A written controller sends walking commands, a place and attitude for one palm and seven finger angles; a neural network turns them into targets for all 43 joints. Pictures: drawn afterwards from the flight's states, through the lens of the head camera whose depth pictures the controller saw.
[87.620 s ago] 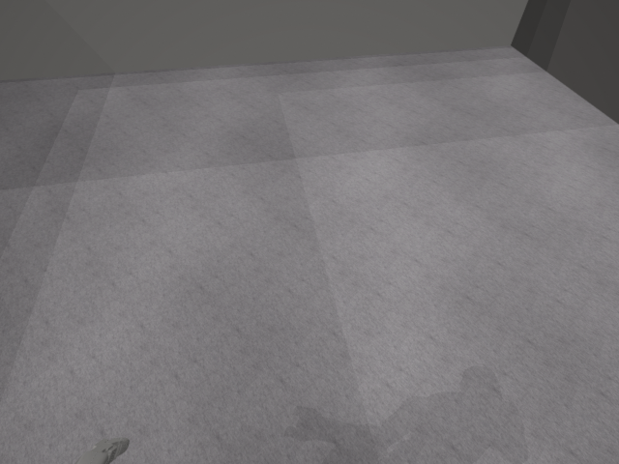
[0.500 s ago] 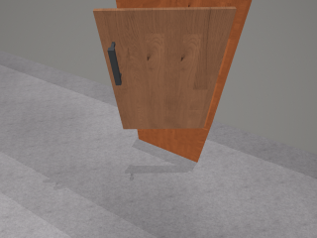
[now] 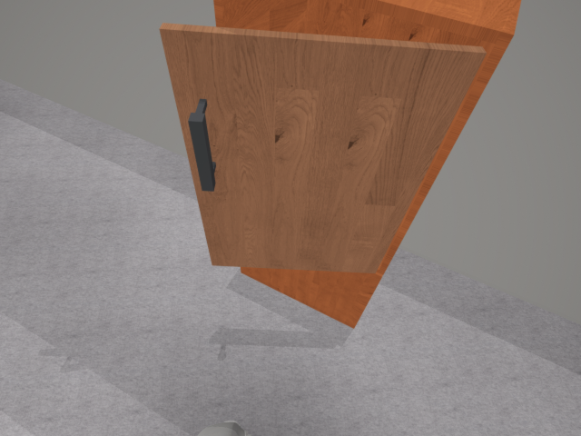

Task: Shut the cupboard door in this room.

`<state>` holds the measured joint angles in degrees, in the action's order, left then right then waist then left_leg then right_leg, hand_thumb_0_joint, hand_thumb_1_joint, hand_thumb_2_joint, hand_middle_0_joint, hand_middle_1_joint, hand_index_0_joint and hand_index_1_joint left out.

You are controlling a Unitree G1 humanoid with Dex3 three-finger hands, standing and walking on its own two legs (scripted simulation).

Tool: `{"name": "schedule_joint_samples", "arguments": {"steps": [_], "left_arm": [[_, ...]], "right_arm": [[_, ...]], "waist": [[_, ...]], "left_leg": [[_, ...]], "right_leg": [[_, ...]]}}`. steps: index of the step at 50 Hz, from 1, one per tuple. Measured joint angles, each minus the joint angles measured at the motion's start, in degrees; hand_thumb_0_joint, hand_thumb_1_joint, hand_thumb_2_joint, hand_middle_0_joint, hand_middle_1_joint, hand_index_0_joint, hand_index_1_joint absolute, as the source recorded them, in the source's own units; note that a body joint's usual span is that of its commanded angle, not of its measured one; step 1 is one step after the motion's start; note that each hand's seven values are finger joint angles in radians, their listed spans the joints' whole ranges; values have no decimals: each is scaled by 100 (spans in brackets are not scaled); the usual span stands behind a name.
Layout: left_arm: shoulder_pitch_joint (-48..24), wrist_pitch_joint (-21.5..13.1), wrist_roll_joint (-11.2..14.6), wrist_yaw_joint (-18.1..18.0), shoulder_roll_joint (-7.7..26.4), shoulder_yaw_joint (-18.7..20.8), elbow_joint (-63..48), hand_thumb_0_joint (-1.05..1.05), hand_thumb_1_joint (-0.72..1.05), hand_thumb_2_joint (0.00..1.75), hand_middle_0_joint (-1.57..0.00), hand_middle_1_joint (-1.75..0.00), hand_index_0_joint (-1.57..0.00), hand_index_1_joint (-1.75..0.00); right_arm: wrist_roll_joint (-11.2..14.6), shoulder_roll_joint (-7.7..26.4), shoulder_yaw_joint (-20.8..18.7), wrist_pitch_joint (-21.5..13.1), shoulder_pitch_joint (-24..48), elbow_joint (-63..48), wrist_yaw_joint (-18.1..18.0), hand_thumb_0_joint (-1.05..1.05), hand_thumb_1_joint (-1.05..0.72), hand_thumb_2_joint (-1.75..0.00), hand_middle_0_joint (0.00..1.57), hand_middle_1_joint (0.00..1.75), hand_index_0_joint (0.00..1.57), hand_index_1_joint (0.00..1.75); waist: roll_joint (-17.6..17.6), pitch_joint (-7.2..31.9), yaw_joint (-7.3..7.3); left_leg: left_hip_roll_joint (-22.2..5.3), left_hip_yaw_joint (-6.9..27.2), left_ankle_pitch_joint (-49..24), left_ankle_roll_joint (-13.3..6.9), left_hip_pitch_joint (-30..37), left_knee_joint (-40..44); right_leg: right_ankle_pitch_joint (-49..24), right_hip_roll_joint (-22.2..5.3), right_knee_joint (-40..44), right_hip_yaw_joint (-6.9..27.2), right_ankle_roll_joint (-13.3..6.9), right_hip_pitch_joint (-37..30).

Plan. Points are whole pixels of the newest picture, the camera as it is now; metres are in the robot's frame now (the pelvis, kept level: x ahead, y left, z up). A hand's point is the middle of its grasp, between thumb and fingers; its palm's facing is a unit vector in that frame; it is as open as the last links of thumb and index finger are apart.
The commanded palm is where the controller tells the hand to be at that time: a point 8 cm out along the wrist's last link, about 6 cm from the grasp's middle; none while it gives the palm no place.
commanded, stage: come to a stop and stand still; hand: left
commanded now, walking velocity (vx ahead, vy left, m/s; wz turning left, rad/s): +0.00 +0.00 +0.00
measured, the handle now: (205, 147) +0.51 +0.18 +0.09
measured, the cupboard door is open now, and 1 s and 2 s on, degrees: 26 26 26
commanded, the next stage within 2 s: look again from close up in 1.00 s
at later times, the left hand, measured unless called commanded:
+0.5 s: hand out of the picture +0.12 +0.15 -0.15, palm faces +0.04 -0.97 -0.22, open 7.3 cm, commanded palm none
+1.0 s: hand out of the picture +0.05 +0.22 -0.14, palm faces +0.00 -0.96 -0.29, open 7.4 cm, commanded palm none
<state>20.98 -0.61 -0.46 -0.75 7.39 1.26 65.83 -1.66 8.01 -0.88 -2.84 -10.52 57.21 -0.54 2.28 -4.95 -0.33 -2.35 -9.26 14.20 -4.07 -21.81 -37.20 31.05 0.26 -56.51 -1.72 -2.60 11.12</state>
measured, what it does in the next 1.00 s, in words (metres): steps on the spot: right foot, then left foot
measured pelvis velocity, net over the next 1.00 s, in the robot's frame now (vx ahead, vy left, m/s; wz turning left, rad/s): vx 0.03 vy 0.02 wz -0.03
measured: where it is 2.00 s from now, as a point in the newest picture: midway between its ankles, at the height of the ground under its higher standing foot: outside the picture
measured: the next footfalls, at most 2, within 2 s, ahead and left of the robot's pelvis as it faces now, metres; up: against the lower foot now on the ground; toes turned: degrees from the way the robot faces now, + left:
right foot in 0.28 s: +0.11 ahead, -0.14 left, +0.00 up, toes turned -1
left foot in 0.62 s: +0.04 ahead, +0.10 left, +0.00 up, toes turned +5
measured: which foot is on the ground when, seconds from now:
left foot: down 0.00-0.32, up 0.34-0.60, down 0.62-1.00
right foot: up 0.00-0.26, down 0.28-1.00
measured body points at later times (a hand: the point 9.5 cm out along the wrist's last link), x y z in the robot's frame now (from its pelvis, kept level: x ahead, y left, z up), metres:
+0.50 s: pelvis +0.05 -0.03 +0.01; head +0.10 -0.04 +0.46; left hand +0.12 +0.20 -0.14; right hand +0.10 -0.28 -0.14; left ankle +0.00 +0.08 -0.67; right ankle +0.09 -0.16 -0.72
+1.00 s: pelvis +0.03 +0.02 +0.01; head +0.03 -0.02 +0.46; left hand +0.05 +0.27 -0.12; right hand +0.09 -0.22 -0.15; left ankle +0.00 +0.09 -0.72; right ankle +0.07 -0.14 -0.72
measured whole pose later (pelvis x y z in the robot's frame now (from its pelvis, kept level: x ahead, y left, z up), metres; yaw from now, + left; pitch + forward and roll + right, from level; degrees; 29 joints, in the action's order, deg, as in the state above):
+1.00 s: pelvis +0.03 +0.02 +0.01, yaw -2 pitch -2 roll +1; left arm 17.4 1.4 -0.9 -1.3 10.6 -0.3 58.5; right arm -0.9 12.2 -0.8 -0.5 -15.2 53.0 -0.8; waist -3.7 -1.3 -0.6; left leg 2.3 -8.4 18.2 -3.7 -8.0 -27.4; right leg 12.0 -4.2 -30.6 2.1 2.0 17.2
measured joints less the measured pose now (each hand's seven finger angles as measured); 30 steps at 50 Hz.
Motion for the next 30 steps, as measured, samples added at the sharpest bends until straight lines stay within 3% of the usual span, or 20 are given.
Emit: {"name": "schedule_joint_samples", "arguments": {"steps": [3, 6, 10, 14, 16, 19, 24, 27, 30], "left_arm": [[-304, 67, -43, 31, 65, 61, -171, 1, 91, 90, -20, -30, -20, -30], [-650, 94, -39, 11, 131, 103, -441, 1, 91, 90, -19, -30, -20, -30], [-944, 146, -50, -43, 286, 150, -666, 1, 92, 90, -19, -30, -20, -30], [-970, 161, -85, -32, 445, 179, -796, 1, 92, 90, -19, -30, -20, -30], [-998, 176, -111, -42, 411, 170, -777, 0, 92, 90, -19, -30, -20, -30], [-1065, 191, -115, -23, 288, 91, -776, 0, 91, 90, -19, -30, -20, -30], [-1216, 180, -125, -77, 147, 83, -892, 0, 91, 90, -20, -30, -21, -30], [-1268, 171, -132, -102, 177, 109, -961, 0, 91, 90, -20, -30, -21, -30], [-1244, 188, -106, -106, 261, 135, -958, 0, 91, 90, -20, -30, -21, -30]], "right_arm": [[24, 57, -59, 7, -79, -21, -115, -1, -94, -90, 20, 30, 21, 30], [13, 118, -15, 88, -181, 119, -147, -1, -94, -90, 20, 30, 21, 30], [36, 90, -2, 286, -239, 317, -137, 0, -94, -90, 20, 30, 21, 30], [77, 33, -76, 433, -271, 358, -90, 0, -93, -90, 20, 30, 21, 30], [102, 86, -141, 485, -205, 318, -54, 0, -92, -90, 20, 30, 21, 30], [119, 210, -233, 562, -147, 186, -42, 0, -92, -90, 20, 30, 20, 30], [146, 325, -261, 624, -33, 88, -47, 0, -92, -90, 20, 30, 20, 30], [156, 339, -236, 601, 11, 42, -38, 0, -91, -90, 20, 30, 20, 30], [157, 332, -191, 503, -4, -16, -28, 0, -91, -90, 20, 30, 20, 30]], "waist": [[-60, 7, 45], [-134, 22, 41], [-173, 66, 41], [-55, 146, 22], [-164, 119, 40], [-340, 64, 151], [-281, -51, 74], [-164, -58, 18], [-51, 3, 13]], "left_leg": [[46, -22, -99, 55, 329, 443], [81, 46, -252, 55, 593, 867], [24, 124, -177, 155, 738, 907], [7, 65, 146, 318, 695, 518], [-89, 79, 288, 396, 616, 307], [31, 385, 1040, 462, 370, -339], [298, 695, 1621, 560, 78, -1602], [299, 728, 1524, 618, 242, -1202], [227, 710, 655, 619, 756, 237]], "right_leg": [[-376, -145, -727, -12, 51, 840], [-725, -299, 133, 11, 191, 1150], [-1111, -355, 1352, 27, 318, 1088], [-1956, -361, 2268, 106, 301, 736], [-1646, -277, 2185, 105, 295, 756], [-1568, -258, 2177, -3, 264, 785], [-1812, -325, 2511, -18, 248, 780], [-1943, -375, 2663, -36, 300, 803], [-1931, -412, 2537, -51, 405, 910]]}}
